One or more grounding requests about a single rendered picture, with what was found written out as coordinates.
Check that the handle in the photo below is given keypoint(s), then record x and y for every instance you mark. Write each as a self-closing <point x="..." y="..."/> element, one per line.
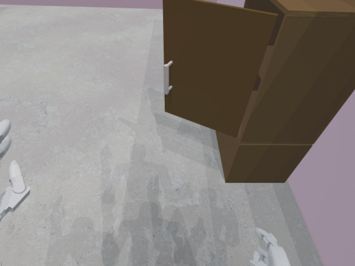
<point x="166" y="78"/>

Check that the cupboard door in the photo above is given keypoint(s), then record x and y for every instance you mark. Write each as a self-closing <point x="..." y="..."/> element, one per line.
<point x="217" y="51"/>

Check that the right robot hand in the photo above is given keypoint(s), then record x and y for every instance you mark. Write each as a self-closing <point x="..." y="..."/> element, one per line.
<point x="275" y="256"/>

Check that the left robot hand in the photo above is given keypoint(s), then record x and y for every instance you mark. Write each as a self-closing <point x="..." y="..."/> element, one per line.
<point x="15" y="194"/>

